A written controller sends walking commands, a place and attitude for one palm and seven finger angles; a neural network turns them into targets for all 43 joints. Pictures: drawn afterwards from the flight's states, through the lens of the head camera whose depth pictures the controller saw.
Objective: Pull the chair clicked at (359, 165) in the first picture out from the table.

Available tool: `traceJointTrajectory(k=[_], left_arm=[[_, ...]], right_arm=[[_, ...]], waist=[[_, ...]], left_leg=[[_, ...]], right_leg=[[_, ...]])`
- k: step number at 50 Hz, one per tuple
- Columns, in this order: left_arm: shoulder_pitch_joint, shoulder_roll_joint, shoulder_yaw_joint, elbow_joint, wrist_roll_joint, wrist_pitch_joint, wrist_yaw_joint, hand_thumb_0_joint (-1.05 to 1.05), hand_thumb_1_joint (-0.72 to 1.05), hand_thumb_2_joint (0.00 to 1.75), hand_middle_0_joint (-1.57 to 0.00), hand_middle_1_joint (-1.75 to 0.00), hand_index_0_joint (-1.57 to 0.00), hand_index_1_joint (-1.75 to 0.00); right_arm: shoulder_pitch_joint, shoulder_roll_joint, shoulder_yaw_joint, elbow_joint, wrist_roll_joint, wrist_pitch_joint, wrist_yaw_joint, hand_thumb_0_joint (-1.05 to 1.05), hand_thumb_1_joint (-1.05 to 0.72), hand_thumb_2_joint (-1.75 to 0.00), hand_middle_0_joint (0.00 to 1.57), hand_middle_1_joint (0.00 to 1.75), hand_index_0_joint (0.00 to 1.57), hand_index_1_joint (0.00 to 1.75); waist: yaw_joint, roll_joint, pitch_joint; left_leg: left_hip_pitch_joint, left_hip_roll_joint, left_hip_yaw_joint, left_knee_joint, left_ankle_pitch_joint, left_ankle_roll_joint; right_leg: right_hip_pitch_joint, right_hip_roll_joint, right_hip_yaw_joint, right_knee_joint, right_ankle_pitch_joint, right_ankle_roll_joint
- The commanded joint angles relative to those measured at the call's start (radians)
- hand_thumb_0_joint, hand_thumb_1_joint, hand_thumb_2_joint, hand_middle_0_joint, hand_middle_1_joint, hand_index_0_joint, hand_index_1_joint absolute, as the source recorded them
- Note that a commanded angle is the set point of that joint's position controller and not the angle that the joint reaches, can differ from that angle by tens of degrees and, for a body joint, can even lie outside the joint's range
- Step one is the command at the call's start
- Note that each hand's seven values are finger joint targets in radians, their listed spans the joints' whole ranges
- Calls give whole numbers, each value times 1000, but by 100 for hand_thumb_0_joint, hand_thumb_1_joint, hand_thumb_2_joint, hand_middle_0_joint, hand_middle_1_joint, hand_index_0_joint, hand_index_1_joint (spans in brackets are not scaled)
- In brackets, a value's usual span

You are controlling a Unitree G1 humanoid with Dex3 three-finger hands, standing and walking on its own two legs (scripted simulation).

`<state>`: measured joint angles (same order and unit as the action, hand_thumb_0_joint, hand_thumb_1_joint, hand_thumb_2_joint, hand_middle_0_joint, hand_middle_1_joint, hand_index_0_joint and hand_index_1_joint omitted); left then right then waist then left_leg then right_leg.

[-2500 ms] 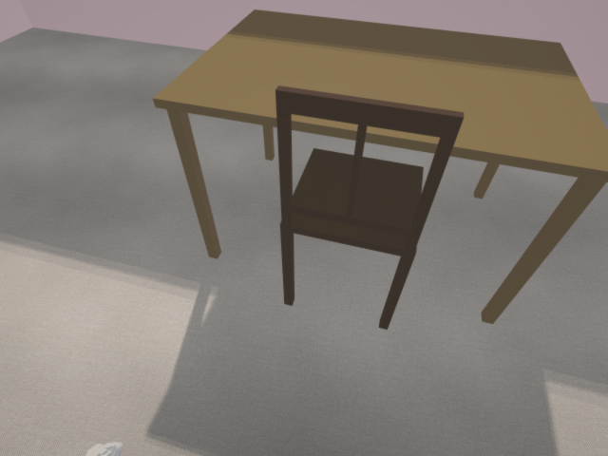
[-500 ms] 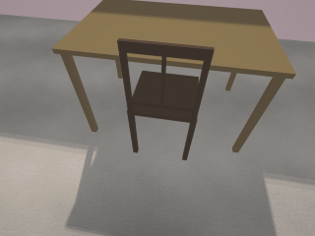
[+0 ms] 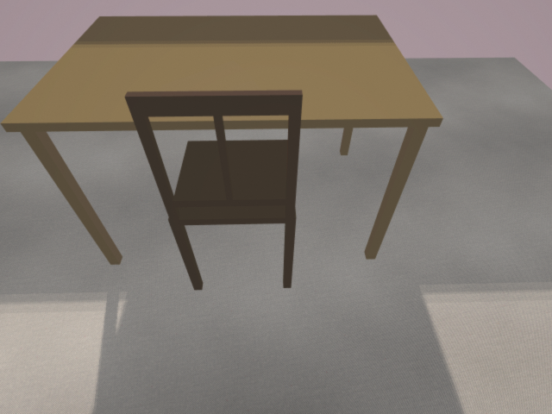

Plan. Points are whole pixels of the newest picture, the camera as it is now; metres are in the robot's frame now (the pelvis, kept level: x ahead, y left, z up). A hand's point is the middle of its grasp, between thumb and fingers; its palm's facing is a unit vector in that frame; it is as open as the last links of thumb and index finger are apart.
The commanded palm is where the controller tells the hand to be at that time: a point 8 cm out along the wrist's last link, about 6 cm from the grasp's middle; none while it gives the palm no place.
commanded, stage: take the last steps up to it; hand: left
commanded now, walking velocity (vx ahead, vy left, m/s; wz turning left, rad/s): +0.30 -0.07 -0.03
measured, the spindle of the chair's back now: (224, 160) +0.73 +0.15 -0.09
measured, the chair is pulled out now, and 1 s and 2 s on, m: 0.00 0.00 0.00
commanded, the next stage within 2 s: come to a stop and stand still in 0.60 s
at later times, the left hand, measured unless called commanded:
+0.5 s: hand out of the picture +0.09 +0.13 -0.20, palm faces +0.11 -0.99 -0.08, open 7.4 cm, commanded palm none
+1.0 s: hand (210, 320) +0.33 +0.14 -0.17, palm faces +0.01 -0.97 -0.22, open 7.3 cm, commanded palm none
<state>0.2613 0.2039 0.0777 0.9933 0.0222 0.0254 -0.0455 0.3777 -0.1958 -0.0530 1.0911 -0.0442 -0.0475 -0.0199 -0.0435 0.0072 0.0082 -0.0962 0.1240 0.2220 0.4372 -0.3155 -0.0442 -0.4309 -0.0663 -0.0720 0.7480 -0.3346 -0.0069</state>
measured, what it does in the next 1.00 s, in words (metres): walks ahead: right foot, then left foot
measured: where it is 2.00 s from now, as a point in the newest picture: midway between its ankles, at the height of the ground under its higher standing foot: outside the picture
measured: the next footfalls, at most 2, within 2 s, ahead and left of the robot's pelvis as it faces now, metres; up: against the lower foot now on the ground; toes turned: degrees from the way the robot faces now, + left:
right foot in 0.06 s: +0.11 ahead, -0.14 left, +0.00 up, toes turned -6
left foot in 0.46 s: +0.27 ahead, +0.08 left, +0.00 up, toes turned +7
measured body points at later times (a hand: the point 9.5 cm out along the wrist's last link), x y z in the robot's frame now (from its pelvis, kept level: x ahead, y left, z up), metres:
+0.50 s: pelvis +0.16 -0.01 -0.01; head +0.17 +0.03 +0.43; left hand +0.08 +0.19 -0.19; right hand +0.25 -0.23 -0.14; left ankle +0.23 +0.07 -0.74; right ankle +0.08 -0.13 -0.73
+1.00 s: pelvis +0.26 -0.04 -0.01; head +0.28 -0.05 +0.44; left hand +0.33 +0.19 -0.15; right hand +0.23 -0.25 -0.17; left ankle +0.22 +0.07 -0.73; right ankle +0.31 -0.16 -0.74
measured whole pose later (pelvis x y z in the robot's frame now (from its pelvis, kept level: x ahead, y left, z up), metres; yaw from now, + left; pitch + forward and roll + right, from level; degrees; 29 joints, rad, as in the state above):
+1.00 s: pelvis +0.26 -0.04 -0.01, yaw +1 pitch -1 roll +0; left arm 0.17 0.15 0.04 1.04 0.02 -0.02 0.03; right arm 0.31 -0.12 -0.04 1.11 -0.01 0.01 -0.04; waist -0.05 0.02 0.06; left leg -0.22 0.03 0.09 0.64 -0.43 -0.02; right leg -0.32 -0.06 -0.07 0.56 -0.22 0.00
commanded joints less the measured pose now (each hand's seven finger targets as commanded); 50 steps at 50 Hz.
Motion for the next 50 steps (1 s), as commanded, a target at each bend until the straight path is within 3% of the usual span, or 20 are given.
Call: traceJointTrajectory(k=[1, 2, 3, 4, 6, 9, 12, 18, 21, 22, 23, 24, 25, 26, 31, 40, 43, 44, 46, 50], left_arm=[[80, 44, 13, -25, 2, -41, 5, 0, 90, 90, -20, -30, -20, -30], [198, 90, 22, 18, 5, -52, 13, 0, 90, 90, -20, -30, -20, -30], [307, 201, 43, 52, 10, -69, 30, 0, 90, 90, -20, -30, -20, -30], [364, 232, 45, 61, -8, -67, 44, 0, 90, 90, -20, -30, -20, -30], [238, 182, 37, 39, -8, -72, 57, 0, 90, 90, -20, -30, -20, -30], [99, 76, 4, 8, 0, -89, 66, 0, 90, 90, -20, -30, -20, -30], [131, 69, -4, 30, 4, -100, 69, 0, 90, 90, -20, -30, -20, -30], [189, 77, 0, 73, 8, -103, 67, 0, 90, 90, -20, -30, -20, -30], [177, 58, 1, 86, 2, -94, 63, 0, 90, 90, -20, -30, -20, -30], [176, 36, -3, 87, -1, -91, 60, 0, 90, 90, -20, -30, -20, -30], [203, -11, -10, 74, -7, -89, 53, 0, 90, 90, -20, -30, -20, -30], [190, -18, -15, 42, -6, -92, 49, 0, 90, 90, -20, -30, -20, -30], [152, 15, -12, 24, 3, -87, 50, 0, 90, 90, -20, -30, -20, -30], [123, 9, -7, 41, 11, -85, 54, 0, 90, 90, -20, -30, -20, -30], [174, -34, -7, 73, 9, -52, 43, 0, 90, 90, -20, -30, -20, -30], [37, -27, -32, 32, -3, -32, 66, 0, 90, 90, -20, -30, -20, -30], [85, 18, -25, 52, 0, -40, 77, 0, 90, 90, -20, -30, -20, -30], [96, 67, -18, 52, 2, -46, 84, 0, 90, 90, -20, -30, -20, -30], [77, 135, -11, 47, -2, -50, 87, 0, 90, 90, -20, -30, -20, -30], [52, 137, 6, 33, 1, -33, 105, 0, 90, 90, -20, -30, -20, -30]], right_arm=[[-2, -164, -36, -32, 6, -9, -1, 0, -90, -90, 20, 30, 20, 30], [-9, -136, -28, -31, 12, -7, 5, 0, -90, -90, 20, 30, 20, 30], [-18, -53, -9, -65, 24, -8, 15, 0, -90, -90, 20, 30, 20, 30], [-108, -61, -5, -114, 23, -7, 18, 0, -90, -90, 20, 30, 20, 30], [-142, -65, -18, -109, 22, -6, 23, 0, -90, -90, 20, 30, 20, 30], [-79, -31, -15, -73, 12, 7, 23, 0, -90, -90, 20, 30, 20, 30], [-83, 2, -12, -81, 17, 16, 28, 0, -90, -90, 20, 30, 20, 30], [-172, 14, -10, -124, 23, -8, 35, 0, -90, -90, 20, 30, 20, 30], [-77, 8, -9, -90, 21, -22, 22, 0, -90, -90, 20, 30, 20, 30], [25, -26, -16, -56, 19, -30, 14, 0, -90, -90, 20, 30, 20, 30], [125, -122, -37, -39, 5, -37, 3, 0, -90, -90, 20, 30, 20, 30], [172, -181, -45, -36, 14, -25, -6, 0, -90, -90, 20, 30, 20, 30], [142, -185, -43, -49, 23, -12, -12, 0, -90, -90, 20, 30, 20, 30], [72, -114, -26, -52, 21, -17, -13, 0, -90, -90, 20, 30, 20, 30], [-39, -21, 2, -72, 28, -48, -20, 0, -90, -90, 20, 30, 20, 30], [-39, -64, 7, -31, 20, -11, -26, 0, -90, -90, 20, 30, 20, 30], [-28, -56, 2, -11, 30, 10, -26, 0, -90, -90, 20, 30, 20, 30], [-14, -31, 0, -13, 37, 13, -25, 0, -90, -90, 20, 30, 20, 30], [31, 2, -5, -15, 45, 35, -18, 0, -90, -90, 20, 30, 20, 30], [-17, -7, -23, -39, 35, 79, -27, 0, -90, -90, 20, 30, 20, 30]], waist=[[78, 59, 65], [130, -44, 11], [172, -336, -18], [190, -311, -10], [134, -200, 55], [37, -72, 59], [26, -73, 78], [57, -72, 66], [6, -48, 60], [-30, 17, 18], [-54, 226, -43], [-49, 321, -61], [-48, 169, -4], [-20, 125, 42], [66, 63, 20], [43, 111, 18], [70, 73, -16], [67, 18, -30], [34, -93, -38], [72, -264, -74]], left_leg=[[-199, 158, -116, -51, -82, 133], [-283, 92, -46, 147, -100, 99], [-533, -30, 28, 482, -274, 56], [-621, -60, -98, 703, -346, 72], [-629, 1, -190, 827, -164, 93], [-504, 30, -183, 739, -22, 61], [-462, 15, -154, 589, 27, 49], [-378, -25, -135, 295, 21, 66], [-139, -79, -98, 124, 116, 77], [-2, -59, -150, 57, 111, 91], [140, 147, -449, -77, 73, 172], [200, 317, -704, -198, 108, 268], [126, 349, -730, -205, 66, 320], [10, 280, -627, -232, 55, 285], [-98, 148, -284, -218, 455, 225], [-83, 121, -221, -98, 725, 207], [-81, 63, -209, -1, 553, 128], [-136, 20, -200, 36, 390, 83], [-225, -78, -170, 96, -21, 30], [-274, -96, -199, 487, -288, 12]], right_leg=[[253, 53, -66, -219, 83, -20], [412, 31, -16, -275, 10, -42], [547, -214, 367, -437, -233, -134], [495, -328, 618, -595, -299, -195], [348, -297, 533, -607, -340, -208], [213, -220, 282, -575, -41, -193], [186, -198, 188, -595, 94, -199], [274, -199, 173, -540, 184, -197], [191, -131, 112, -402, 210, -146], [150, -77, 70, -218, 237, -120], [-9, 27, -9, 63, 40, -63], [-182, 92, -16, 313, -233, -38], [-215, 39, 56, 427, -226, -50], [-209, 10, 79, 475, -133, -48], [-105, -34, 76, 395, 84, 9], [105, 1, 17, -76, 99, 29], [251, 0, 10, -316, 303, 33], [317, -62, 94, -317, 536, 20], [349, -260, 235, -271, 939, -94], [322, -333, 276, -345, 1021, -216]])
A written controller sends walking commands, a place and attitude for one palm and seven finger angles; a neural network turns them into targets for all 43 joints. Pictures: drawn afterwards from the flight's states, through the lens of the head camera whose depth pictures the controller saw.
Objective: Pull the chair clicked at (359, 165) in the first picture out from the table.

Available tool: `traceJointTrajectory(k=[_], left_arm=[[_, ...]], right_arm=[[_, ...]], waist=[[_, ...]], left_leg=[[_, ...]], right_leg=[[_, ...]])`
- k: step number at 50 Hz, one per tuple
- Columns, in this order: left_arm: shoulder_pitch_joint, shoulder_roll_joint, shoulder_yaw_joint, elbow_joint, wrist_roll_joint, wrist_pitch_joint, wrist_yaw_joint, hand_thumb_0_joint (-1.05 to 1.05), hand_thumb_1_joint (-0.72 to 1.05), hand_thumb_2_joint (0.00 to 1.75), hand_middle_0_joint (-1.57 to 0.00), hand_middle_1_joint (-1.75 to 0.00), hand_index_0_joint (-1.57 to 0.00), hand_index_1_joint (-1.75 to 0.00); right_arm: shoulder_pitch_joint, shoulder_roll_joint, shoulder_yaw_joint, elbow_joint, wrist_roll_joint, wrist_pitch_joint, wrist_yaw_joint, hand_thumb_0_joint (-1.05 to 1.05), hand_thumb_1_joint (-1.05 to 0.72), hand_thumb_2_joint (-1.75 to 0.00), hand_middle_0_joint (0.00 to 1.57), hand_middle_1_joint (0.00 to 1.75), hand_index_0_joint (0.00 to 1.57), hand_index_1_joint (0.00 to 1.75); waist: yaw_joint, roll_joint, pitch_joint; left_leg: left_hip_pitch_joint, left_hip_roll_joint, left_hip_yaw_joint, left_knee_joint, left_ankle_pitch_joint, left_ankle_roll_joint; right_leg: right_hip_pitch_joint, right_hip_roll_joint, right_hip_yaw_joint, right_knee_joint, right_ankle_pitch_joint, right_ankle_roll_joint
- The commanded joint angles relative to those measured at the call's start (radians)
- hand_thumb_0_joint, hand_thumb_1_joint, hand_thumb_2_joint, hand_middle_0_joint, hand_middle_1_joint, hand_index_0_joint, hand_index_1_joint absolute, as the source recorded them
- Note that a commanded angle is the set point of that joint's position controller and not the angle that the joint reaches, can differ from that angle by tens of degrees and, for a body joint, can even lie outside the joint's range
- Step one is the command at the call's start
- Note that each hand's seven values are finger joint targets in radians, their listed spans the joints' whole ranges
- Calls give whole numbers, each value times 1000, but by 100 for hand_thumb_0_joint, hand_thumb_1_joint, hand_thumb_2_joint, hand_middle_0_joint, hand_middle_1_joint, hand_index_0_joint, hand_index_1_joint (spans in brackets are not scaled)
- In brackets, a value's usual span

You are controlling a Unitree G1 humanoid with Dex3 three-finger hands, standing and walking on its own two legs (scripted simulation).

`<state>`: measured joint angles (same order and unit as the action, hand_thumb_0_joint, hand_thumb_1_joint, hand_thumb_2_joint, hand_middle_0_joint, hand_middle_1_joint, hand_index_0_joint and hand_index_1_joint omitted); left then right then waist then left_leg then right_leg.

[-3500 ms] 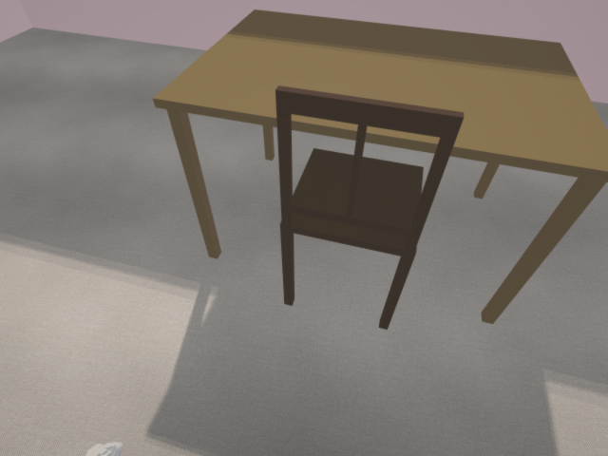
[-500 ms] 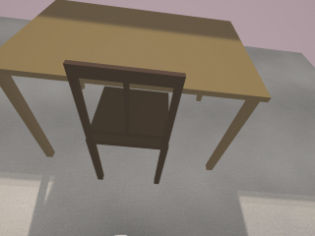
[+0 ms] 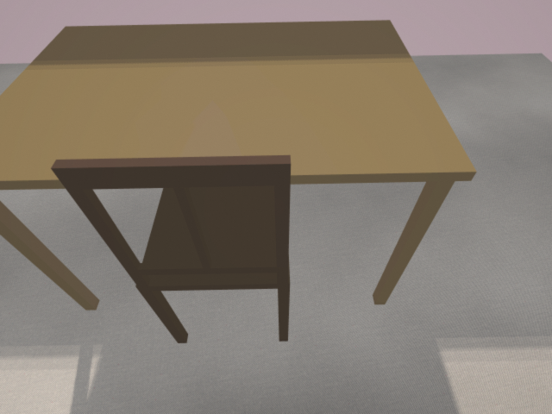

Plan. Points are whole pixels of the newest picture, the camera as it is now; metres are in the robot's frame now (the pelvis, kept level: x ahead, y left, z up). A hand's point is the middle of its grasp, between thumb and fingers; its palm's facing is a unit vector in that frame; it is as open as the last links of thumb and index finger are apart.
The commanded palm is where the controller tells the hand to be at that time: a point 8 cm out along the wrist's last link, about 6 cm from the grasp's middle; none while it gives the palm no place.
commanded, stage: come to a stop and stand still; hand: left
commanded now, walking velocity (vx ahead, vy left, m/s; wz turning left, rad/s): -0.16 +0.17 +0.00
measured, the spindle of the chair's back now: (195, 230) +0.47 +0.18 -0.09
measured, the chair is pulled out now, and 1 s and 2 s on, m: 0.00 0.00 0.00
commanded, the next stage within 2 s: look again from close up in 1.24 s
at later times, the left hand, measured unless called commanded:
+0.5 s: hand out of the picture -0.09 +0.27 -0.18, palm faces +0.09 -0.98 -0.20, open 7.4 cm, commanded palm none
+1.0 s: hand out of the picture -0.17 +0.21 -0.17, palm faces +0.05 -0.99 -0.14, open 7.4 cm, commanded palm none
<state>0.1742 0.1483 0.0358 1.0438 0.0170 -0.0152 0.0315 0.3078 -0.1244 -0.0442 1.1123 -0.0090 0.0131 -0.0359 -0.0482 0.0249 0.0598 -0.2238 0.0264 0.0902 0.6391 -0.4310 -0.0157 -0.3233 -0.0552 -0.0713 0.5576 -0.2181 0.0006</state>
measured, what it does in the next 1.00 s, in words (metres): walks backwards: left foot, then right foot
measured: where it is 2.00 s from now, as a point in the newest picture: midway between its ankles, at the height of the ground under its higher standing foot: outside the picture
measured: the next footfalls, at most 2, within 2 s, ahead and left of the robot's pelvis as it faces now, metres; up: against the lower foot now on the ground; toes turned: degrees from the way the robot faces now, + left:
left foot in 0.28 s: -0.02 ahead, +0.15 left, +0.00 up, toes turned +2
right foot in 0.68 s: -0.13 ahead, -0.03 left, +0.00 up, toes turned -1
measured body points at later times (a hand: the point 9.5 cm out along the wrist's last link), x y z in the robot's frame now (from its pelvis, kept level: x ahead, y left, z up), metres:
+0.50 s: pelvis -0.09 +0.08 +0.01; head -0.09 +0.11 +0.46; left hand -0.09 +0.32 -0.16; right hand -0.05 -0.15 -0.13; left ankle -0.06 +0.15 -0.73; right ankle -0.11 -0.06 -0.67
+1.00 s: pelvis -0.14 +0.07 +0.01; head -0.15 +0.07 +0.46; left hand -0.17 +0.27 -0.16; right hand -0.19 -0.13 -0.15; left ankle -0.06 +0.15 -0.73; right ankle -0.17 -0.03 -0.73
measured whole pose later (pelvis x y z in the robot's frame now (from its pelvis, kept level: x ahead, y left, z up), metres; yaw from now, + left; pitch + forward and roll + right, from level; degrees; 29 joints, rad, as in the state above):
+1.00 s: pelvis -0.14 +0.07 +0.01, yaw +0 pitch -2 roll +0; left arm 0.36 0.09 0.01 1.15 0.01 0.01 0.04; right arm 0.35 -0.10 0.00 1.18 -0.02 0.03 -0.04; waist -0.03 -0.01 0.01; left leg -0.24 -0.04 0.07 0.37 -0.09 0.05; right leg -0.09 0.02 -0.03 0.42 -0.29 -0.03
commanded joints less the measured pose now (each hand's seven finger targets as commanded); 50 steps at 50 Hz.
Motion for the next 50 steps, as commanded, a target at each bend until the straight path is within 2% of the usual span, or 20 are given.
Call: traceJointTrajectory(k=[1, 3, 5, 9, 11, 12, 13, 14, 15, 16, 18, 20, 27, 30, 32, 33, 35, 37, 44, 50], left_arm=[[121, 187, 53, -28, 8, 10, 33, 0, 90, 90, -20, -30, -20, -30], [98, 197, 65, -51, 11, 15, 37, 0, 90, 90, -20, -30, -20, -30], [77, 201, 71, -69, 13, 20, 37, 0, 90, 90, -20, -30, -20, -30], [52, 208, 73, -95, 25, 32, 26, 0, 90, 90, -20, -30, -20, -30], [24, 205, 72, -101, 18, 43, 18, 0, 90, 90, -20, -30, -20, -30], [19, 188, 68, -105, 13, 51, 14, 0, 90, 90, -20, -30, -20, -30], [25, 144, 56, -112, 5, 59, 9, 0, 90, 90, -20, -30, -20, -30], [30, 80, 47, -125, -1, 66, 7, 0, 90, 90, -20, -30, -20, -30], [21, 100, 50, -132, 6, 73, 11, 0, 90, 90, -20, -30, -20, -30], [19, 107, 50, -111, 12, 80, 12, 0, 90, 90, -20, -30, -20, -30], [105, 114, 60, -64, 15, 78, 0, 0, 90, 90, -20, -30, -20, -30], [167, 116, 52, -28, 11, 69, -2, 0, 90, 90, -20, -30, -20, -30], [167, 90, 17, -9, 3, 60, 7, 0, 90, 90, -20, -30, -20, -30], [214, 75, 8, 30, -1, 55, 12, 0, 90, 90, -20, -30, -20, -30], [289, 61, 3, 70, -1, 42, 16, 0, 90, 90, -20, -30, -20, -30], [299, 72, 2, 82, 0, 33, 20, 0, 90, 90, -20, -30, -20, -30], [267, 96, -3, 81, -4, 23, 22, 0, 90, 90, -20, -30, -20, -30], [235, 76, -10, 85, -7, 7, 20, 0, 90, 90, -20, -30, -20, -30], [264, 49, -14, 92, -10, 16, 24, 0, 90, 90, -20, -30, -20, -30], [305, 40, -7, 95, -5, 21, 23, 0, 90, 90, -20, -30, -20, -30]], right_arm=[[37, -81, -32, -65, -2, 23, -10, 0, -90, -90, 20, 30, 20, 30], [20, -83, -36, -81, -2, 29, -2, 0, -90, -90, 20, 30, 20, 30], [13, -76, -35, -94, -2, 31, 5, 0, -90, -90, 20, 30, 20, 30], [27, -66, -31, -110, -3, 15, 14, 0, -90, -90, 20, 30, 20, 30], [91, -69, -28, -97, -2, 7, 14, 0, -90, -90, 20, 30, 20, 30], [117, -78, -27, -88, -3, 2, 13, 0, -90, -90, 20, 30, 20, 30], [120, -126, -33, -96, -8, -5, 11, 0, -90, -90, 20, 30, 20, 30], [72, -199, -43, -129, -19, -9, 10, 0, -90, -90, 20, 30, 20, 30], [-6, -221, -38, -171, -22, 1, 5, 0, -90, -90, 20, 30, 20, 30], [-69, -201, -28, -178, -24, -8, -2, 0, -90, -90, 20, 30, 20, 30], [-129, -176, -14, -185, -20, -7, -11, 0, -90, -90, 20, 30, 20, 30], [-129, -157, -6, -181, -9, -14, -12, 0, -90, -90, 20, 30, 20, 30], [13, -155, -6, -105, -8, -15, -19, 0, -90, -90, 20, 30, 20, 30], [33, -152, -7, -76, -7, -14, -14, 0, -90, -90, 20, 30, 20, 30], [23, -147, -4, -60, -2, -13, -10, 0, -90, -90, 20, 30, 20, 30], [33, -124, -1, -52, 3, -14, -7, 0, -90, -90, 20, 30, 20, 30], [21, -87, 10, -39, 11, -13, -1, 0, -90, -90, 20, 30, 20, 30], [34, -82, 18, -15, 1, -11, 0, 0, -90, -90, 20, 30, 20, 30], [67, -83, 25, 38, -1, -1, -4, 0, -90, -90, 20, 30, 20, 30], [86, -66, 22, 38, -3, 4, -7, 0, -90, -90, 20, 30, 20, 30]], waist=[[76, -247, -111], [73, -169, -123], [72, -164, -150], [67, -242, -139], [31, -248, -122], [20, -194, -93], [14, -21, -67], [18, 280, 3], [29, 243, 57], [45, 263, 85], [87, 146, 85], [98, 65, 60], [30, 108, -28], [38, 57, -21], [66, 12, -38], [55, -38, -35], [38, -64, 21], [16, -179, 3], [29, -22, 102], [47, -21, 115]], left_leg=[[-183, 0, -92, 369, -154, -20], [-211, 0, -108, 429, -114, -28], [-184, 0, -95, 380, -86, -34], [-80, -14, -54, 138, -31, -24], [60, -33, -25, -76, 105, -13], [131, -31, -30, -195, 159, -9], [118, 52, -149, -316, 94, 12], [-40, 246, -399, -464, 19, 67], [-232, 308, -440, -515, -42, 122], [-291, 269, -414, -539, -27, 120], [-251, 188, -284, -485, -1, 117], [-169, 163, -234, -463, 79, 131], [109, 212, -348, -463, 146, 191], [62, 203, -360, -467, 152, 179], [12, 153, -302, -442, 129, 122], [-22, 107, -259, -415, 141, 78], [10, 33, -182, -360, 175, 29], [120, 31, -154, -303, 284, 32], [43, 57, -210, -383, 120, 44], [-30, 55, -220, -407, 21, 49]], right_leg=[[207, -335, 266, -154, 881, -232], [203, -316, 232, -157, 780, -226], [184, -293, 204, -170, 658, -210], [99, -246, 218, -219, 252, -168], [-9, -203, 205, -210, 11, -114], [-82, -163, 183, -174, -119, -74], [-148, -85, 131, -42, -205, -30], [-196, 25, 28, 147, -276, 26], [-125, 33, 91, 269, -276, 21], [-105, 21, 156, 335, -225, 18], [-112, 43, 155, 491, -123, 14], [-129, 41, 135, 533, -91, 27], [-56, 16, 86, 174, -244, 26], [74, 25, 81, -16, -208, 7], [203, 21, 66, -226, -38, -2], [249, -12, 111, -274, 5, -20], [137, -102, 196, -317, -75, -63], [45, -94, 204, -328, -61, -68], [12, -37, 163, -285, -187, -46], [31, -19, 151, -278, -239, -46]])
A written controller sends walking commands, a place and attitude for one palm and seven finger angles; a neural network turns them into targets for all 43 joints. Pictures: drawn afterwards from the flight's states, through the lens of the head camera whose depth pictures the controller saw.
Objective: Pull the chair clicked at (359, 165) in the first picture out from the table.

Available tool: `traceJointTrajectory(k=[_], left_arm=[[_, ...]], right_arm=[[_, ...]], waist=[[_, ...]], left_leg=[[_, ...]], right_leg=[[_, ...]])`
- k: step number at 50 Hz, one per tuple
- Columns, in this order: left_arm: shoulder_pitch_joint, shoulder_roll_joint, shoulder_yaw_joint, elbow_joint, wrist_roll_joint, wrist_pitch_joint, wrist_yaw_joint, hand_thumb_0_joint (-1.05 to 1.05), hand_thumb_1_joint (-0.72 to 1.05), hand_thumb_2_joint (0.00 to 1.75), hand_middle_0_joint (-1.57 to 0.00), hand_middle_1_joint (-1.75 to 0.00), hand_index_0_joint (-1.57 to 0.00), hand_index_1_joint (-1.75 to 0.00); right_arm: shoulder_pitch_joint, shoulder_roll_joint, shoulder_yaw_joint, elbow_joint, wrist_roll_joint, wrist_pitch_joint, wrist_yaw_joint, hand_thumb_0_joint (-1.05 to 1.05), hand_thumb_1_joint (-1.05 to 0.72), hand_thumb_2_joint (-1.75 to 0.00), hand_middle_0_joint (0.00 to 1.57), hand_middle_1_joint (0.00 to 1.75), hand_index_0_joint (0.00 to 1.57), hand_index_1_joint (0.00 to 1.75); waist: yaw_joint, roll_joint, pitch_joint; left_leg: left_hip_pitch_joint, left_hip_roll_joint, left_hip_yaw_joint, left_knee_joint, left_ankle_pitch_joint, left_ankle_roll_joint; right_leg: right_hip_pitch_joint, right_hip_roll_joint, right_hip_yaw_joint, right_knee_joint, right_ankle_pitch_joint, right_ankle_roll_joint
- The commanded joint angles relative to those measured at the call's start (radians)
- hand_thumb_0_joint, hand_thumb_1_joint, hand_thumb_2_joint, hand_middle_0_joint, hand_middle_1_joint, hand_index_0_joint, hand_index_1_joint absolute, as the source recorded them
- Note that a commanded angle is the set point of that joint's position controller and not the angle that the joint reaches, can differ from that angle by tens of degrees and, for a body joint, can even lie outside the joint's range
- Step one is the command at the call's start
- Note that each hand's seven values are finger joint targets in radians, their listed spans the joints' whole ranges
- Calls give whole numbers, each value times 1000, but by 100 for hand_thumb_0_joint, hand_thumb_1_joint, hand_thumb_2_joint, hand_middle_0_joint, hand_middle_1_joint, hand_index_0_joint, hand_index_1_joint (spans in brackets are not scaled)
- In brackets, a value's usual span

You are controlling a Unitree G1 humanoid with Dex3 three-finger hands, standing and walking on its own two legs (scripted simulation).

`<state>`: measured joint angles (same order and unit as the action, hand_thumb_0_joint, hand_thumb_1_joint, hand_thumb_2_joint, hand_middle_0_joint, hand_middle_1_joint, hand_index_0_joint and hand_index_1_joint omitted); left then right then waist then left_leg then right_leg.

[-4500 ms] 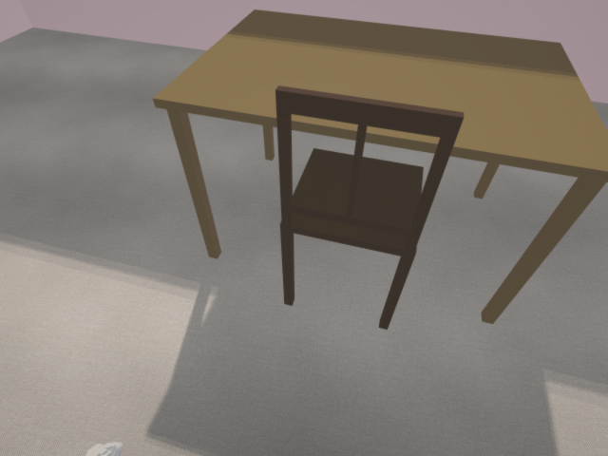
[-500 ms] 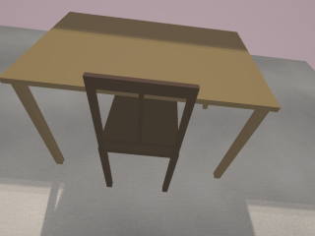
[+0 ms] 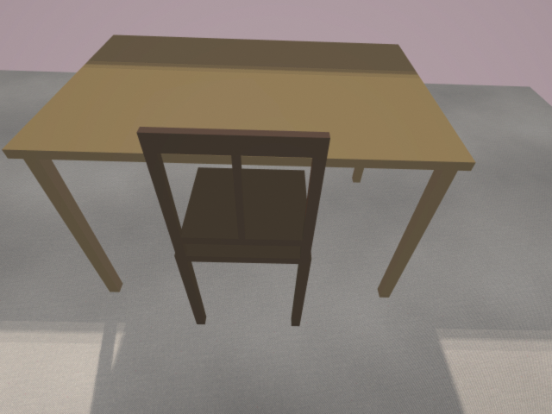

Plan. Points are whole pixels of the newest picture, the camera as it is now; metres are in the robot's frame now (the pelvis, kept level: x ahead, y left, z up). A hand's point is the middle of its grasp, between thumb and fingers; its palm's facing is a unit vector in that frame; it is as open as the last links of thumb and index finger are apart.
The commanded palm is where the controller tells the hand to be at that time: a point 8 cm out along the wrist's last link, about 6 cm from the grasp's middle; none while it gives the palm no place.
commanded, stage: come to a stop and stand still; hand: left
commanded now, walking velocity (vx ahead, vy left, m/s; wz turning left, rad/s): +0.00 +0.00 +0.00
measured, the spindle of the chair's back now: (239, 199) +0.61 +0.11 -0.10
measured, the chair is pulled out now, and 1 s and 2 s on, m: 0.00 0.00 0.00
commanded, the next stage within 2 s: look again from close up in 0.24 s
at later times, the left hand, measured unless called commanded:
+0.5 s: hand out of the picture -0.02 +0.15 -0.18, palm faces +0.03 -0.99 -0.16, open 7.4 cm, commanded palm none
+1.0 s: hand out of the picture +0.05 +0.19 -0.19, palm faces +0.00 -0.99 -0.17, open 7.4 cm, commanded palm none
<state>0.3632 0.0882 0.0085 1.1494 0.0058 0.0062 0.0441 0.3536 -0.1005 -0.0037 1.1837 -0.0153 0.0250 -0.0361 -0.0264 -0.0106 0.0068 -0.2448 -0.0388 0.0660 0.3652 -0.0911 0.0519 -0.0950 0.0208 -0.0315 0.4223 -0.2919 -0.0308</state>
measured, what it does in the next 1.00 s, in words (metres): shifts its weight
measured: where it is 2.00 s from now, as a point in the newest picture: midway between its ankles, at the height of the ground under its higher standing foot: outside the picture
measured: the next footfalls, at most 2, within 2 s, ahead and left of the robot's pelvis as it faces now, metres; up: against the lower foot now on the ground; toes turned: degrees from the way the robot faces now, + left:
right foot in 1.94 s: +0.07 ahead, -0.10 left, +0.00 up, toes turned -6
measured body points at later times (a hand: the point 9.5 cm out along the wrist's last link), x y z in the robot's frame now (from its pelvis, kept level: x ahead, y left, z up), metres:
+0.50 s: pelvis +0.02 +0.00 -0.01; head +0.03 +0.00 +0.44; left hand -0.02 +0.20 -0.17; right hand +0.01 -0.21 -0.17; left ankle +0.07 +0.08 -0.74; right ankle -0.04 -0.10 -0.74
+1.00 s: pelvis +0.05 +0.02 -0.01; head +0.06 +0.04 +0.44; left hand +0.05 +0.24 -0.17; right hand +0.08 -0.21 -0.15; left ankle +0.07 +0.08 -0.74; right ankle -0.04 -0.10 -0.74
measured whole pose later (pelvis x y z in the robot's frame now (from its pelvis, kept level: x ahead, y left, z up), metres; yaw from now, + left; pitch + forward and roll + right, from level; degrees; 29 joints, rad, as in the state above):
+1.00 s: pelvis +0.05 +0.02 -0.01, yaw -1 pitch +0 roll +0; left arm 0.31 0.17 -0.01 1.06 0.01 -0.01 0.05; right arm 0.23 -0.16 0.02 1.09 -0.01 -0.03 -0.03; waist 0.00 -0.04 0.02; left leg -0.27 -0.06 0.09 0.49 -0.22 0.09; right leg -0.07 -0.01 -0.01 0.45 -0.37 0.00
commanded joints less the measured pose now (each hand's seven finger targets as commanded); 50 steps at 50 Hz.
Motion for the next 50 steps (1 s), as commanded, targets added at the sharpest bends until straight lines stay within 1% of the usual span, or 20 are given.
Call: traceJointTrajectory(k=[1, 5, 8, 14, 16, 17, 18, 19, 20, 21, 23, 25, 26, 28, 30, 35, 37, 40, 44, 50], left_arm=[[118, 94, 20, -12, 6, -1, 10, 0, 90, 90, -20, -30, -20, -30], [111, 93, 21, -17, 4, -7, 9, 0, 90, 90, -20, -30, -20, -30], [108, 81, 18, -17, 3, -11, 9, 0, 90, 90, -20, -30, -20, -30], [122, 71, 12, -8, 2, -16, 10, 0, 90, 90, -20, -30, -20, -30], [124, 72, 10, -7, 2, -18, 10, 0, 90, 90, -20, -30, -20, -30], [153, 98, -14, -15, 35, -61, 32, 0, 90, 90, -20, -30, -20, -30], [87, 142, -6, -70, 23, -66, 26, 0, 90, 90, -20, -30, -20, -30], [40, 133, -3, -93, 19, -62, 18, 0, 90, 90, -20, -30, -20, -30], [34, 143, -2, -104, 18, -66, 19, 0, 90, 90, -20, -30, -20, -30], [46, 125, -5, -106, 13, -69, 17, 0, 90, 90, -20, -30, -20, -30], [51, 111, -9, -105, 8, -67, 15, 0, 90, 90, -20, -30, -20, -30], [69, 101, -10, -105, 9, -60, 16, 0, 90, 90, -20, -30, -20, -30], [82, 103, -12, -100, 7, -57, 15, 0, 90, 90, -20, -30, -20, -30], [90, 106, -12, -99, 6, -52, 15, 0, 90, 90, -20, -30, -20, -30], [87, 111, -12, -105, 8, -48, 15, 0, 90, 90, -20, -30, -20, -30], [82, 135, -8, -113, 6, -42, 17, 0, 90, 90, -20, -30, -20, -30], [71, 149, -6, -115, 4, -38, 17, 0, 90, 90, -20, -30, -20, -30], [69, 153, -5, -117, 6, -35, 15, 0, 90, 90, -20, -30, -20, -30], [53, 165, -7, -114, 5, -28, 12, 0, 90, 90, -20, -30, -20, -30], [64, 167, -9, -103, 8, -27, 8, 0, 90, 90, -20, -30, -20, -30]], right_arm=[[42, -89, -21, -35, 0, -10, -7, 0, -90, -90, 20, 30, 20, 30], [60, -71, -19, -34, 2, -12, -8, 0, -90, -90, 20, 30, 20, 30], [61, -67, -18, -36, 1, -17, -9, 0, -90, -90, 20, 30, 20, 30], [46, -69, -13, -37, 3, -25, -13, 0, -90, -90, 20, 30, 20, 30], [38, -74, -14, -42, 5, -26, -13, 0, -90, -90, 20, 30, 20, 30], [-78, -117, -2, -124, 1, -54, 12, 0, -90, -90, 20, 30, 20, 30], [-9, -86, -9, -149, 3, -45, 23, 0, -90, -90, 20, 30, 20, 30], [16, -83, -12, -129, -5, -36, 25, 0, -90, -90, 20, 30, 20, 30], [37, -84, -6, -139, -9, -32, 27, 0, -90, -90, 20, 30, 20, 30], [44, -80, -2, -149, -8, -39, 26, 0, -90, -90, 20, 30, 20, 30], [38, -91, 2, -156, -4, -49, 21, 0, -90, -90, 20, 30, 20, 30], [28, -104, 6, -157, -2, -59, 16, 0, -90, -90, 20, 30, 20, 30], [19, -112, 8, -156, -1, -60, 14, 0, -90, -90, 20, 30, 20, 30], [6, -124, 8, -155, 1, -62, 11, 0, -90, -90, 20, 30, 20, 30], [-2, -130, 9, -152, 2, -64, 11, 0, -90, -90, 20, 30, 20, 30], [-24, -144, 12, -138, 5, -71, 5, 0, -90, -90, 20, 30, 20, 30], [-31, -157, 9, -136, 3, -69, 4, 0, -90, -90, 20, 30, 20, 30], [-53, -156, 10, -133, 8, -68, 3, 0, -90, -90, 20, 30, 20, 30], [-67, -175, 6, -128, 6, -62, 4, 0, -90, -90, 20, 30, 20, 30], [-88, -176, 4, -121, 12, -63, 4, 0, -90, -90, 20, 30, 20, 30]], waist=[[22, 13, 158], [15, -8, 138], [10, 15, 125], [19, 36, 119], [18, 13, 112], [63, 14, 155], [-18, -10, 94], [-31, 42, 111], [-35, 18, 68], [-31, 19, 30], [-20, -30, 28], [2, 26, 52], [12, 16, 51], [21, -21, 74], [26, -13, 91], [34, -15, 34], [32, 20, 4], [37, 0, 19], [30, 34, 24], [35, 5, 28]], left_leg=[[-3, 115, -193, -123, -298, -21], [25, 107, -173, -84, -248, -23], [46, 110, -172, -67, -203, -26], [46, 128, -188, -78, -169, -19], [48, 129, -181, -69, -144, -18], [-32, 114, -126, 174, -18, -38], [-15, 105, -109, 184, -176, -35], [-20, 86, -104, 192, -199, -35], [-20, 89, -101, 196, -156, -27], [-1, 87, -103, 188, -116, -22], [3, 99, -125, 151, -70, -10], [-16, 118, -150, 116, -5, 11], [-20, 124, -164, 106, 11, 19], [-33, 131, -167, 91, 21, 24], [-37, 129, -172, 74, 31, 25], [29, 134, -160, 85, 164, 28], [57, 136, -163, 84, 188, 27], [63, 140, -161, 71, 181, 28], [82, 142, -170, 37, 118, 23], [106, 143, -165, 12, 95, 24]], right_leg=[[-206, -100, 123, -143, -164, -18], [-222, -105, 131, -160, -176, -21], [-236, -114, 141, -155, -144, -25], [-206, -107, 131, -134, -54, -22], [-192, -109, 130, -138, -32, -20], [-202, -135, 177, -149, 242, -14], [-244, -182, 198, -183, -33, -41], [-278, -174, 197, -180, -181, -64], [-231, -168, 173, -160, -105, -73], [-204, -158, 166, -127, -35, -78], [-179, -128, 140, -75, 35, -69], [-152, -96, 107, -25, 98, -57], [-136, -89, 105, -13, 102, -50], [-131, -87, 98, -13, 98, -40], [-129, -86, 97, -13, 94, -37], [-86, -99, 94, -5, 178, -21], [-76, -101, 95, 0, 170, -17], [-79, -103, 87, -18, 166, -13], [-93, -105, 91, -29, 111, -8], [-94, -111, 84, -54, 107, 0]])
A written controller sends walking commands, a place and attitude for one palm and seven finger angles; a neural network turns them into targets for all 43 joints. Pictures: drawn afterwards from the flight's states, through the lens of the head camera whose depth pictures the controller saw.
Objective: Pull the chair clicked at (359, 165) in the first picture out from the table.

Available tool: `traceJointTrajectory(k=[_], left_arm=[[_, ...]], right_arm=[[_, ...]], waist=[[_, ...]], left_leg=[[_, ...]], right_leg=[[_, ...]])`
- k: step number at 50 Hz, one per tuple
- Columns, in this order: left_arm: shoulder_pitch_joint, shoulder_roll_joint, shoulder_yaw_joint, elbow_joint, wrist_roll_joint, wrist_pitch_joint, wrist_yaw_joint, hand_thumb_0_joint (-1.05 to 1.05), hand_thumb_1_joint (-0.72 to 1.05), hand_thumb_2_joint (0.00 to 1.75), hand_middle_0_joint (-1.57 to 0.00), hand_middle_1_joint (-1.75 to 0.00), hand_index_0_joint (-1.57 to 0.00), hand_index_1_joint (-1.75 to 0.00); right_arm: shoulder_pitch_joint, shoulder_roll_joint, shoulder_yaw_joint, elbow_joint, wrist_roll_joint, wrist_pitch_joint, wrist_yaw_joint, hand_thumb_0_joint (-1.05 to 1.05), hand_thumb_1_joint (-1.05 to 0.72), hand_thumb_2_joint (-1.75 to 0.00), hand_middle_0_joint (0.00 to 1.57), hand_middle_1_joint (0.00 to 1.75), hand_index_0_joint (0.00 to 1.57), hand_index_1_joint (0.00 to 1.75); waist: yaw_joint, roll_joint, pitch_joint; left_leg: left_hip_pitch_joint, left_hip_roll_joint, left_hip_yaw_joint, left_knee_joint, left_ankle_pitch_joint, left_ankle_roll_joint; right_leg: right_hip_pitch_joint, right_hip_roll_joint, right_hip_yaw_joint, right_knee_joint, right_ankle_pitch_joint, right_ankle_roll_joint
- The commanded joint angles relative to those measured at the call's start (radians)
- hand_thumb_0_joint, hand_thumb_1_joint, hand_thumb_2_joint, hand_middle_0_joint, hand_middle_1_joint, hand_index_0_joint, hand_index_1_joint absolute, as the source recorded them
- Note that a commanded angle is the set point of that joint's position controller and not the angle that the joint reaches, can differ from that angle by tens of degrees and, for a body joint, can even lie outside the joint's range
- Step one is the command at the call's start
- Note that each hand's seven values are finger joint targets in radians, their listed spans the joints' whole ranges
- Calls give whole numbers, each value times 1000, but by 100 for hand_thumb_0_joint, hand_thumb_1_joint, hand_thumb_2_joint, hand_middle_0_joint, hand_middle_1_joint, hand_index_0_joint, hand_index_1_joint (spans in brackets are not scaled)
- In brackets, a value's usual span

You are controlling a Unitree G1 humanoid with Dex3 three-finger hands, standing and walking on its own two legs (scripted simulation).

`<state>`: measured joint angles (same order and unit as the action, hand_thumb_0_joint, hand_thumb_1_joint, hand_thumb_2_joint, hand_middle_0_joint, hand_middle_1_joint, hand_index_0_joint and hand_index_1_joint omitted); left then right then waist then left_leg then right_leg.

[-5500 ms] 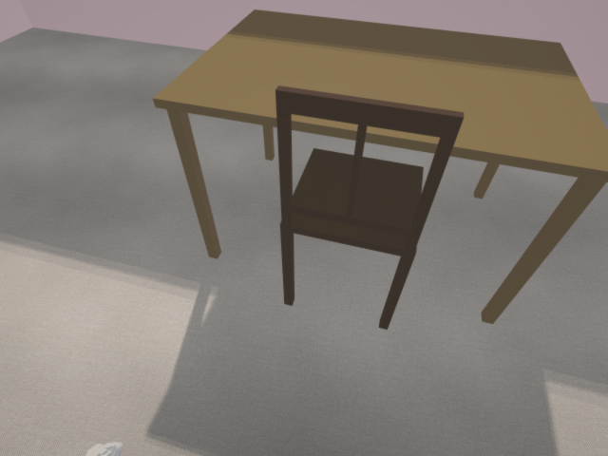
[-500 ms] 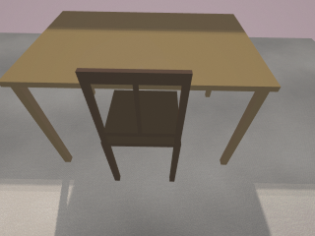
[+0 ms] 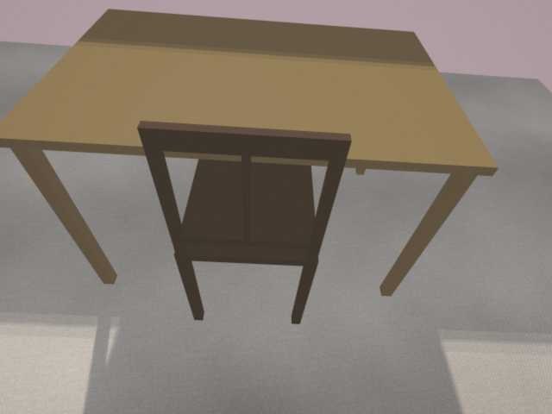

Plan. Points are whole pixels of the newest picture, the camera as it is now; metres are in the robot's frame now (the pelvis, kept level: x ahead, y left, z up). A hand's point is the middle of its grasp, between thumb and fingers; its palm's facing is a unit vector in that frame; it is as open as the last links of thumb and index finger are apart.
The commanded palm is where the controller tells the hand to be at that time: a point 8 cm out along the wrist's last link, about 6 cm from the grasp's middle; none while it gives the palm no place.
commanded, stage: look again from close up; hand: left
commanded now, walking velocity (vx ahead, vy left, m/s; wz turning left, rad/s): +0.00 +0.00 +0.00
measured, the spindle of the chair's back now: (246, 200) +0.56 +0.09 -0.09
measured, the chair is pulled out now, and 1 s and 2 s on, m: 0.00 0.00 0.00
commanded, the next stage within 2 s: shuffle to correct the standing spot in 0.46 s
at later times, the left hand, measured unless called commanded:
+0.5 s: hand out of the picture -0.04 +0.18 -0.18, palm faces +0.00 -0.99 -0.16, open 7.4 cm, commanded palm none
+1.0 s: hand out of the picture -0.01 +0.13 -0.18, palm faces +0.04 -0.98 -0.17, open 7.4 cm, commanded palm none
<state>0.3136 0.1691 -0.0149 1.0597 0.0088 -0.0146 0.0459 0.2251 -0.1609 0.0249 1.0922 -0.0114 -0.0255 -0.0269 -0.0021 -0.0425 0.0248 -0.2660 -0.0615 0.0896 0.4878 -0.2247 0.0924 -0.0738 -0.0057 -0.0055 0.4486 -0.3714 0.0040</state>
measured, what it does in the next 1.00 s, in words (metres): steps on the spot: right foot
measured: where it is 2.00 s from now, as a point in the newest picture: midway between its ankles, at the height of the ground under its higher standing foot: outside the picture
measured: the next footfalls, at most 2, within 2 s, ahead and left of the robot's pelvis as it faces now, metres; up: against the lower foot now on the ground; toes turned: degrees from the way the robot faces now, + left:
right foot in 0.94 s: +0.03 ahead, -0.13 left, +0.00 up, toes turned -5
left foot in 1.26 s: +0.13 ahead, +0.05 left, +0.00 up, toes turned +9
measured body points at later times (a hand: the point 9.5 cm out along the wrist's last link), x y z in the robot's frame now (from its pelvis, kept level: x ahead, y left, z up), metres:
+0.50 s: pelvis +0.00 +0.01 +0.00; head +0.01 +0.03 +0.45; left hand -0.04 +0.23 -0.16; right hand +0.01 -0.22 -0.15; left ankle +0.02 +0.06 -0.74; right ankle -0.08 -0.12 -0.74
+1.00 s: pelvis +0.02 -0.03 +0.00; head +0.02 -0.03 +0.45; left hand -0.01 +0.18 -0.16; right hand -0.02 -0.25 -0.16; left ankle +0.02 +0.06 -0.73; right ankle -0.01 -0.12 -0.74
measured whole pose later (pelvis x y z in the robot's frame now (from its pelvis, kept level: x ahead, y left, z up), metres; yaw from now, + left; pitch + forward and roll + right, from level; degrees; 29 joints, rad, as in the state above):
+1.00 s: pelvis +0.02 -0.03 +0.00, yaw +1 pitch +0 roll +1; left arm 0.37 0.13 0.01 1.10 0.03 -0.02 0.02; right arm 0.34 -0.14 -0.01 1.16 -0.02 0.00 -0.02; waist -0.01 -0.01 -0.01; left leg -0.30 -0.03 0.08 0.59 -0.35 0.06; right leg -0.21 -0.01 -0.09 0.53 -0.32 -0.04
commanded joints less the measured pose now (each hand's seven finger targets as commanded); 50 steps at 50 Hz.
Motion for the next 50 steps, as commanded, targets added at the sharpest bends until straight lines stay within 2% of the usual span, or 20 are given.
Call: traceJointTrajectory(k=[1, 5, 11, 15, 28, 30, 31, 34, 36, 38, 40, 41, 43, 44, 45, 46, 47, 48, 49, 50], left_arm=[[107, 90, 14, -11, 5, -5, 6, 0, 90, 90, -20, -30, -20, -30], [116, 85, 12, -2, 7, -4, 5, 0, 90, 90, -20, -30, -20, -30], [131, 86, 9, 16, 7, -1, 5, 0, 90, 90, -20, -30, -20, -30], [140, 79, 10, 22, 9, 1, 4, 0, 90, 90, -20, -30, -20, -30], [156, 74, 8, 40, 9, 3, 4, 0, 90, 90, -20, -30, -20, -30], [171, 54, 7, 52, 8, 5, 2, 0, 90, 90, -20, -30, -20, -30], [170, 54, 7, 55, 10, 10, 0, 0, 90, 90, -20, -30, -20, -30], [172, 46, 14, 56, 20, 21, -8, 0, 90, 90, -20, -30, -20, -30], [164, 46, 18, 52, 25, 24, -14, 0, 90, 90, -20, -30, -20, -30], [136, 38, 24, 39, 27, 23, -18, 0, 90, 90, -20, -30, -20, -30], [117, 19, 27, 26, 25, 16, -23, 0, 90, 90, -20, -30, -20, -30], [119, 13, 27, 25, 24, 14, -24, 0, 90, 90, -20, -30, -20, -30], [145, 1, 28, 38, 22, 11, -25, 0, 90, 90, -20, -30, -20, -30], [176, -1, 30, 45, 21, 8, -26, 0, 90, 90, -20, -30, -20, -30], [196, 3, 34, 51, 22, 7, -28, 0, 90, 90, -20, -30, -20, -30], [214, 25, 37, 58, 24, 3, -24, 0, 90, 90, -20, -30, -20, -30], [219, 54, 41, 57, 27, 0, -16, 0, 90, 90, -20, -30, -20, -30], [226, 93, 49, 50, 21, 1, -10, 0, 90, 90, -20, -30, -20, -30], [211, 102, 49, 41, 16, -4, -6, 0, 90, 90, -20, -30, -20, -30], [199, 80, 48, 31, 16, -10, -2, 0, 90, 90, -20, -30, -20, -30]], right_arm=[[43, -125, -27, -30, 5, -11, -4, 0, -90, -90, 20, 30, 20, 30], [37, -120, -25, -22, 10, -10, -4, 0, -90, -90, 20, 30, 20, 30], [43, -126, -26, -12, 8, -11, -5, 0, -90, -90, 20, 30, 20, 30], [43, -117, -25, -6, 11, -8, -5, 0, -90, -90, 20, 30, 20, 30], [64, -114, -29, 9, 7, -7, -4, 0, -90, -90, 20, 30, 20, 30], [76, -99, -27, 23, 8, -4, -6, 0, -90, -90, 20, 30, 20, 30], [78, -113, -32, 25, 5, 0, -6, 0, -90, -90, 20, 30, 20, 30], [98, -141, -52, 26, 1, 6, -9, 0, -90, -90, 20, 30, 20, 30], [112, -149, -60, 22, -1, 4, -10, 0, -90, -90, 20, 30, 20, 30], [140, -144, -63, 23, -7, -2, -10, 0, -90, -90, 20, 30, 20, 30], [132, -126, -61, 21, -8, -7, -10, 0, -90, -90, 20, 30, 20, 30], [122, -131, -63, 16, -11, -8, -8, 0, -90, -90, 20, 30, 20, 30], [106, -122, -63, 14, -11, -7, -6, 0, -90, -90, 20, 30, 20, 30], [94, -121, -65, 11, -9, -5, -6, 0, -90, -90, 20, 30, 20, 30], [83, -107, -64, 10, -6, -1, -7, 0, -90, -90, 20, 30, 20, 30], [79, -93, -61, 4, -5, 0, -4, 0, -90, -90, 20, 30, 20, 30], [75, -57, -55, -8, -2, 1, 0, 0, -90, -90, 20, 30, 20, 30], [59, -27, -47, -25, -2, 4, 5, 0, -90, -90, 20, 30, 20, 30], [32, -31, -52, -35, -8, 6, 11, 0, -90, -90, 20, 30, 20, 30], [22, -36, -60, -44, -9, 14, 13, 0, -90, -90, 20, 30, 20, 30]], waist=[[4, 46, 8], [8, 20, 25], [6, 37, 12], [9, 16, 47], [7, 43, 39], [7, 23, 37], [2, 45, 45], [-3, 98, 57], [-7, 93, 53], [-16, 67, 34], [-11, 50, 42], [-6, 70, 37], [7, 94, 39], [23, 87, 26], [37, 52, 59], [44, 1, 69], [45, -100, 105], [49, -204, 112], [52, -208, 118], [42, -195, 161]], left_leg=[[129, 164, -192, -116, 209, -21], [129, 168, -190, -139, 180, -18], [150, 168, -195, -158, 172, -23], [128, 170, -196, -184, 114, -22], [133, 170, -206, -222, 47, -32], [134, 185, -217, -239, -55, -28], [124, 195, -238, -261, -154, -27], [110, 266, -341, -344, -360, 5], [96, 310, -375, -351, -369, 57], [92, 344, -401, -340, -303, 104], [60, 345, -381, -325, -229, 126], [21, 333, -359, -318, -220, 119], [-34, 296, -317, -301, -241, 93], [-59, 278, -296, -273, -267, 76], [-147, 249, -261, -247, -315, 50], [-219, 196, -217, -178, -344, 17], [-301, 110, -129, -47, -327, -18], [-310, 44, -10, 121, -254, -41], [-299, 53, 1, 293, -256, -40], [-332, 72, -18, 406, -261, -33]], right_leg=[[-116, -85, 61, -77, 173, -34], [-122, -86, 56, -91, 162, -30], [-122, -89, 55, -87, 152, -26], [-131, -90, 52, -98, 134, -25], [-142, -92, 54, -96, 121, -24], [-142, -79, 36, -87, 73, -21], [-160, -68, 25, -61, 25, -23], [-235, -28, -21, 78, -63, -28], [-274, -30, -22, 198, -100, -36], [-314, -47, -2, 303, -123, -46], [-309, -56, -3, 303, -118, -47], [-276, -55, -9, 275, -112, -45], [-202, -41, -35, 186, -57, -42], [-148, -34, -44, 106, -9, -40], [-67, -25, -56, 17, 34, -40], [-12, -61, 3, -67, -2, -47], [-9, -150, 137, -154, -146, -87], [-51, -265, 266, -266, -302, -140], [-114, -321, 325, -338, -348, -185], [-150, -319, 329, -358, -291, -201]])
